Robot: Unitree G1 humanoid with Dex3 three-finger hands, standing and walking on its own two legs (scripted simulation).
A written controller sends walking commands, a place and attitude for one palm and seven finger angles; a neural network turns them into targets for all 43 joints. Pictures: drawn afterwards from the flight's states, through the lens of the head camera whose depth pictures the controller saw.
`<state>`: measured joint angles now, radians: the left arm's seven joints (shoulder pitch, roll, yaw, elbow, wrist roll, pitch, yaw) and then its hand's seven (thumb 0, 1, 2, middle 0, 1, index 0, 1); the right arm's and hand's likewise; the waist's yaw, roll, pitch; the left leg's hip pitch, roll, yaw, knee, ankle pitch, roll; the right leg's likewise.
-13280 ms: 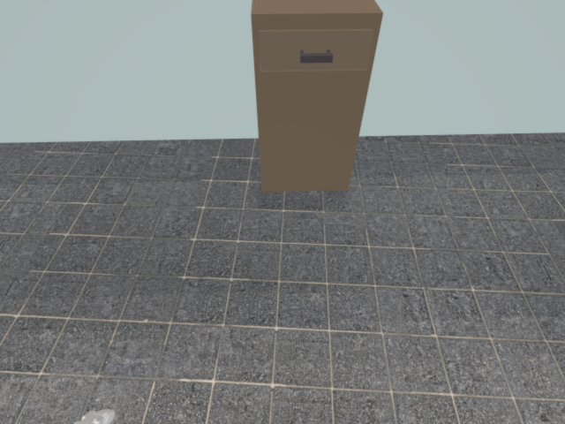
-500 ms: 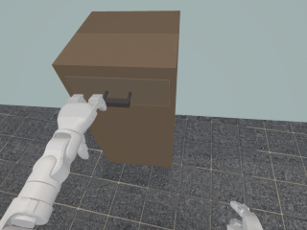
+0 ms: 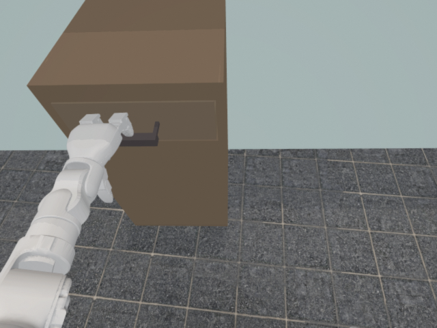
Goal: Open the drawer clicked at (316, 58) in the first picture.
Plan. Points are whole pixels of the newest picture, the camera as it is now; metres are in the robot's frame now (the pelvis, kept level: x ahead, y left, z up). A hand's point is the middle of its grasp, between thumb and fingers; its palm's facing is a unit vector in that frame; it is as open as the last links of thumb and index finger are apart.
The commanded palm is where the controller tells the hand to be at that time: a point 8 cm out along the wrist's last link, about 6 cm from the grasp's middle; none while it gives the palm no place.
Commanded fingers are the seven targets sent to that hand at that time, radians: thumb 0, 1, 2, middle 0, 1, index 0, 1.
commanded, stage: move the hooked fingers above the handle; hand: left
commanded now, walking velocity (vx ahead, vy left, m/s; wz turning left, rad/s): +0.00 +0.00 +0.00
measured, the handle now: (136, 132) +0.56 +0.24 -0.04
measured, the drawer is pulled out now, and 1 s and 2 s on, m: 0.00 0.00 0.00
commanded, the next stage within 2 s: lower the fingers behind the handle in 1.50 s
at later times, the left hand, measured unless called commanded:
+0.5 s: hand (128, 136) +0.50 +0.22 +0.03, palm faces -0.05 -0.03 -1.00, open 13.8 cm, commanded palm +0.48 +0.23 +0.08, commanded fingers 0.00 -0.50 0.30 -0.30 -1.20 -0.30 -1.20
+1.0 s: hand (133, 133) +0.52 +0.22 +0.02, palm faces -0.07 -0.04 -1.00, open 13.8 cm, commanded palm +0.50 +0.22 +0.08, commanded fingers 0.00 -0.50 0.30 -0.30 -1.20 -0.30 -1.20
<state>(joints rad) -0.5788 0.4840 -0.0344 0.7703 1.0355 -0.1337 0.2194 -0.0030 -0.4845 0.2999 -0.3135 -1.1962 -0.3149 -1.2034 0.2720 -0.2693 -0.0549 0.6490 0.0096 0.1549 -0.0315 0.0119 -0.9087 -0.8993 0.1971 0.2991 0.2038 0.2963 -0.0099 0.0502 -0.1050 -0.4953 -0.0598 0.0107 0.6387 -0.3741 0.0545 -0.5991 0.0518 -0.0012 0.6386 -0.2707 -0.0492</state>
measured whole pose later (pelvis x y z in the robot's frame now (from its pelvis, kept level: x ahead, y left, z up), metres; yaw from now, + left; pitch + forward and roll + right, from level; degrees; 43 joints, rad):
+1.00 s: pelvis +0.01 +0.02 -0.01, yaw -1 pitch +22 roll -2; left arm -0.90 0.48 -0.04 1.12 1.08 -0.07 0.30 0.00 -0.48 0.30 -0.32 -1.20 -0.32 -1.21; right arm 0.39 -0.26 -0.04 0.70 -0.04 0.16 0.01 0.01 -0.91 -0.90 0.20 0.30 0.21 0.30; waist -0.13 0.07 -0.16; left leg -0.70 -0.05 0.01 0.76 -0.44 0.08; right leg -0.78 0.06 -0.01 0.70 -0.30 -0.02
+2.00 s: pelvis +0.00 +0.02 -0.02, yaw -1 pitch +24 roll -2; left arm -0.92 0.54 -0.02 1.19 1.10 -0.11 0.34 0.00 -0.48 0.30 -0.31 -1.20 -0.32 -1.20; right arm 0.38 -0.27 -0.03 0.70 -0.04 0.13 -0.01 0.01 -0.91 -0.90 0.20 0.30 0.21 0.30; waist -0.15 0.06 -0.15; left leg -0.80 -0.05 0.01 0.83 -0.45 0.07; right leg -0.87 0.06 -0.01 0.76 -0.31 -0.03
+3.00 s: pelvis -0.01 +0.02 -0.06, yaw +0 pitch +29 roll -3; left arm -1.00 0.54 -0.04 1.22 1.11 -0.05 0.39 0.00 -0.48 0.30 -0.30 -1.20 -0.32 -1.21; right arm 0.36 -0.26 -0.02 0.71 -0.06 0.11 0.00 0.01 -0.91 -0.90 0.20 0.30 0.21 0.30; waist -0.17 0.07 -0.18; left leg -1.03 -0.05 -0.02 1.06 -0.53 0.07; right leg -1.09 0.06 -0.06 0.96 -0.37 -0.03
